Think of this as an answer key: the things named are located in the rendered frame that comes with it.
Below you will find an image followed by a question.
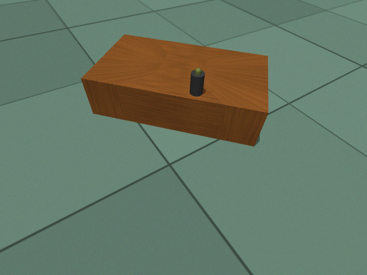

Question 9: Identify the bottle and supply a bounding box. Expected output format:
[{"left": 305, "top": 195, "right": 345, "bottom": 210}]
[{"left": 190, "top": 68, "right": 205, "bottom": 97}]

